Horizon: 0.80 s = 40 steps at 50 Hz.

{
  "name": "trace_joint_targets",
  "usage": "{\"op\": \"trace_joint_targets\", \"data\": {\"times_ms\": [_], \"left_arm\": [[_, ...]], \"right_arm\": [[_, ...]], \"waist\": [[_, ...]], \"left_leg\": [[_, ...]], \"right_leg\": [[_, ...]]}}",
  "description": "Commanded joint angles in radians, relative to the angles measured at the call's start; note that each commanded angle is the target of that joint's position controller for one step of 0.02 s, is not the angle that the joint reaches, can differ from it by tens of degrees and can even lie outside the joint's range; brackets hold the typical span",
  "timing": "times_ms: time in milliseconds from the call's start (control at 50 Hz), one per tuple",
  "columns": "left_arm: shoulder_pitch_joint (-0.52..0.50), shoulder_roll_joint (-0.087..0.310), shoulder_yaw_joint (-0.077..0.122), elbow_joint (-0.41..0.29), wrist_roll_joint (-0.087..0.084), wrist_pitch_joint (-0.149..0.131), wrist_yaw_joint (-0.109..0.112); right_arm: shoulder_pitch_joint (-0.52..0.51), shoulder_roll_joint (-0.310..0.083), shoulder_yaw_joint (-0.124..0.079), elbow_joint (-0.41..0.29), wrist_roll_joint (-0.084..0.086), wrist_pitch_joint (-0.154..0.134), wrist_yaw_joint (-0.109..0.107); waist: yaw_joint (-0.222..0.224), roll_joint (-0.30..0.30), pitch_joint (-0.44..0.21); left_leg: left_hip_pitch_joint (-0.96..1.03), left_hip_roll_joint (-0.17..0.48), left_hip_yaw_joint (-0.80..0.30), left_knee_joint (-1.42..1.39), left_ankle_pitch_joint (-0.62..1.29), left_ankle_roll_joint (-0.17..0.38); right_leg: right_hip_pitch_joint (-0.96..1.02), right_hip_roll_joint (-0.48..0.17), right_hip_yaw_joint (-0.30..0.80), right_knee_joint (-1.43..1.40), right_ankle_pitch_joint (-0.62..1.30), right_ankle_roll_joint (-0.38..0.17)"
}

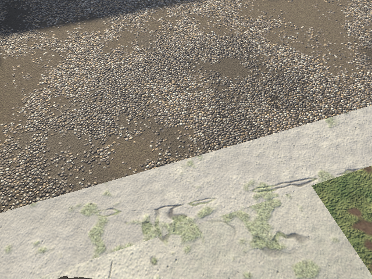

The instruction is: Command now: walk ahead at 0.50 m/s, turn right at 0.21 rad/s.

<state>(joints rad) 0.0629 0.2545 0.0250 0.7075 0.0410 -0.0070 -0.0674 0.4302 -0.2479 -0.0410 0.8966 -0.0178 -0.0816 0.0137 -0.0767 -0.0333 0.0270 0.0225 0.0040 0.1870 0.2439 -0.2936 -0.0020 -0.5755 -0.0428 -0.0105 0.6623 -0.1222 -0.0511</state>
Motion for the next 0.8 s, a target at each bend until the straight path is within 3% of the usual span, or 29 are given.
{"op": "trace_joint_targets", "data": {"times_ms": [20, 40, 60, 80, 100, 120, 140, 160, 200, 260, 360, 440, 540, 560, 580, 600, 620, 640, 660, 680, 700, 740, 760, 800], "left_arm": [[-0.043, 0.067, 0.012, -0.07, 0.007, -0.021, 0.009], [0.021, 0.073, 0.017, -0.048, 0.012, -0.029, 0.016], [0.172, 0.087, 0.027, 0.009, 0.018, -0.041, 0.024], [0.341, 0.147, 0.048, 0.055, 0.034, -0.049, 0.037], [0.403, 0.272, 0.074, 0.06, 0.032, -0.048, 0.052], [0.413, 0.267, 0.083, 0.069, -0.021, -0.037, 0.061], [0.339, 0.214, 0.068, 0.077, -0.028, -0.038, 0.065], [0.285, 0.148, 0.051, 0.08, -0.026, -0.046, 0.062], [0.212, 0.082, 0.031, 0.086, -0.029, -0.057, 0.062], [0.246, 0.095, 0.037, 0.116, -0.034, -0.076, 0.064], [0.325, 0.101, 0.04, 0.167, -0.039, -0.076, 0.07], [0.399, 0.105, 0.035, 0.209, -0.038, -0.078, 0.073], [0.428, 0.118, 0.027, 0.238, -0.025, -0.068, 0.09], [0.413, 0.129, 0.028, 0.236, -0.021, -0.064, 0.098], [0.401, 0.145, 0.032, 0.235, -0.024, -0.061, 0.101], [0.38, 0.148, 0.033, 0.236, -0.033, -0.057, 0.105], [0.383, 0.123, 0.024, 0.211, -0.043, -0.062, 0.103], [0.521, -0.001, 0.001, 0.194, -0.062, -0.056, 0.092], [0.485, 0.094, 0.029, 0.207, -0.038, -0.044, 0.105], [0.402, 0.095, 0.032, 0.18, -0.034, -0.046, 0.104], [0.345, 0.083, 0.031, 0.157, -0.029, -0.051, 0.1], [0.343, 0.061, 0.032, 0.154, -0.017, -0.025, 0.085], [0.355, 0.048, 0.032, 0.16, -0.017, -0.012, 0.081], [0.336, 0.029, 0.03, 0.148, -0.017, 0.005, 0.075]], "right_arm": [[0.004, -0.177, -0.037, -0.025, 0.002, 0.004, -0.006], [0.006, -0.183, -0.036, -0.016, 0.004, 0.01, -0.008], [0.01, -0.169, -0.029, -0.011, 0.008, 0.016, -0.007], [0.001, -0.135, -0.016, -0.036, 0.01, 0.015, -0.006], [0.059, -0.017, 0.012, -0.095, 0.023, 0.012, 0.01], [0.006, -0.13, -0.021, -0.085, 0.003, 0.022, -0.003], [-0.055, -0.133, -0.025, -0.101, 0.006, 0.021, -0.003], [-0.078, -0.108, -0.017, -0.099, 0.01, 0.014, 0.0], [-0.045, -0.092, -0.017, -0.074, -0.012, 0.036, 0.008], [-0.047, -0.062, -0.015, -0.065, -0.022, 0.061, 0.023], [-0.245, -0.056, -0.009, -0.125, -0.023, 0.062, 0.021], [-0.367, -0.036, 0.003, -0.167, -0.019, 0.058, 0.023], [-0.41, -0.042, 0.003, -0.189, -0.02, 0.055, 0.002], [-0.379, -0.041, 0.002, -0.184, -0.021, 0.054, -0.008], [-0.277, -0.05, -0.007, -0.152, -0.021, 0.047, -0.014], [-0.106, -0.068, -0.02, -0.097, -0.027, 0.034, -0.022], [0.062, -0.152, -0.045, -0.056, -0.039, 0.025, -0.031], [0.109, -0.26, -0.067, -0.048, -0.025, 0.032, -0.029], [0.097, -0.24, -0.07, -0.049, 0.025, 0.048, -0.019], [-0.025, -0.177, -0.052, -0.066, 0.019, 0.054, -0.023], [-0.102, -0.109, -0.031, -0.079, 0.005, 0.054, -0.023], [-0.129, -0.055, -0.012, -0.07, -0.007, 0.04, -0.027], [-0.113, -0.062, -0.013, -0.063, -0.014, 0.032, -0.03], [-0.073, -0.087, -0.018, -0.049, -0.007, 0.018, -0.033]], "waist": [[0.048, 0.135, 0.029], [0.082, 0.129, -0.008], [0.147, 0.095, -0.09], [0.213, 0.03, -0.208], [0.186, -0.235, -0.324], [0.209, -0.141, -0.324], [0.169, -0.082, -0.186], [0.134, -0.041, -0.103], [0.067, -0.047, -0.044], [0.047, -0.028, -0.032], [0.083, -0.012, 0.059], [0.119, -0.013, 0.067], [0.118, -0.028, 0.071], [0.098, -0.03, 0.046], [0.057, -0.031, 0.004], [-0.026, 0.001, -0.079], [-0.082, 0.058, -0.193], [-0.008, 0.277, -0.358], [-0.037, 0.122, -0.376], [0.008, 0.101, -0.189], [0.03, 0.087, -0.083], [0.088, 0.106, -0.013], [0.099, 0.111, -0.006], [0.113, 0.103, 0.009]], "left_leg": [[-0.034, 0.266, -0.111, -0.003, 0.572, 0.14], [-0.019, 0.256, -0.091, 0.101, 0.718, 0.131], [-0.06, 0.216, -0.047, 0.283, 0.78, 0.112], [-0.221, 0.176, -0.026, 0.526, 0.546, 0.087], [-0.595, 0.011, -0.013, 0.884, -0.144, 0.035], [-0.688, -0.006, -0.168, 1.016, -0.235, 0.043], [-0.734, 0.044, -0.206, 1.033, -0.162, 0.056], [-0.706, 0.073, -0.209, 0.97, -0.094, 0.059], [-0.604, 0.104, -0.206, 0.874, -0.04, 0.04], [-0.576, 0.098, -0.186, 0.832, 0.009, 0.019], [-0.717, 0.13, -0.171, 0.659, 0.181, -0.003], [-0.688, 0.091, -0.138, 0.493, 0.271, 0.008], [-0.6, 0.026, -0.1, 0.38, 0.199, 0.065], [-0.534, -0.005, -0.083, 0.356, 0.153, 0.086], [-0.424, -0.034, -0.079, 0.327, 0.139, 0.102], [-0.214, -0.053, -0.071, 0.256, 0.229, 0.123], [0.061, 0.114, -0.244, 0.245, 0.357, 0.175], [0.332, 0.425, -0.692, 0.196, 0.568, 0.321], [0.274, 0.416, -0.774, 0.141, 0.418, 0.34], [0.117, 0.379, -0.644, 0.095, 0.256, 0.311], [-0.017, 0.332, -0.561, 0.044, 0.169, 0.277], [-0.195, 0.242, -0.442, -0.02, 0.093, 0.213], [-0.243, 0.23, -0.416, -0.038, 0.105, 0.203], [-0.278, 0.209, -0.38, -0.062, 0.109, 0.216]], "right_leg": [[0.116, 0.038, -0.067, -0.088, -0.076, -0.04], [0.21, 0.068, -0.082, -0.134, -0.09, -0.059], [0.407, 0.099, -0.091, -0.197, -0.05, -0.084], [0.655, -0.034, 0.059, -0.208, -0.119, -0.123], [0.936, -0.359, 0.555, -0.294, -0.145, -0.245], [0.89, -0.369, 0.655, -0.356, -0.033, -0.271], [0.796, -0.315, 0.478, -0.342, 0.058, -0.249], [0.669, -0.261, 0.37, -0.369, 0.13, -0.214], [0.516, -0.176, 0.237, -0.427, 0.174, -0.154], [0.459, -0.159, 0.182, -0.488, 0.203, -0.177], [0.49, -0.142, 0.128, -0.548, 0.179, -0.185], [0.549, -0.139, 0.076, -0.515, 0.311, -0.165], [0.64, -0.168, 0.053, -0.393, 0.593, -0.137], [0.652, -0.166, 0.044, -0.33, 0.711, -0.13], [0.653, -0.149, 0.033, -0.215, 0.805, -0.114], [0.594, -0.112, 0.005, -0.021, 0.786, -0.089], [0.393, -0.049, -0.028, 0.265, 0.469, -0.055], [0.086, 0.146, -0.028, 0.646, -0.412, 0.002], [0.013, 0.148, 0.135, 0.773, -0.406, -0.009], [-0.05, 0.091, 0.127, 0.777, -0.343, -0.015], [-0.065, 0.051, 0.09, 0.731, -0.288, -0.02], [0.005, 0.011, 0.084, 0.615, -0.231, -0.016], [0.039, 0.015, 0.08, 0.599, -0.215, -0.01], [0.023, 0.009, 0.065, 0.556, -0.174, 0.002]]}}
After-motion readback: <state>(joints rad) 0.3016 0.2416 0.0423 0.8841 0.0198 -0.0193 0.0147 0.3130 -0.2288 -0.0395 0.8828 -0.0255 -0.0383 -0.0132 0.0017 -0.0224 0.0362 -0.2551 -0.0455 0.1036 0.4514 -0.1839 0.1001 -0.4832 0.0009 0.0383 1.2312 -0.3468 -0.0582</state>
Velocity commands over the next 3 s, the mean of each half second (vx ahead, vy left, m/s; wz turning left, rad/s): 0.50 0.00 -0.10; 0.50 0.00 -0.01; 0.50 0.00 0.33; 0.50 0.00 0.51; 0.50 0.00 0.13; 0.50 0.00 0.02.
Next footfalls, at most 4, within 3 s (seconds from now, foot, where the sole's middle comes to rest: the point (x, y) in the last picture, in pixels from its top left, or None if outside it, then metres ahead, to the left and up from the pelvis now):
0.08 right None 0.19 -0.10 -0.78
0.62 left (162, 274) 0.49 0.07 -0.78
1.16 right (206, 217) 0.70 -0.11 -0.78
1.66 left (147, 219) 0.70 0.12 -0.78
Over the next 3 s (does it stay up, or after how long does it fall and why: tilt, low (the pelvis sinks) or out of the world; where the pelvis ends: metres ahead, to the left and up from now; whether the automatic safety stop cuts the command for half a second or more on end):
stays up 0.70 0.06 -0.02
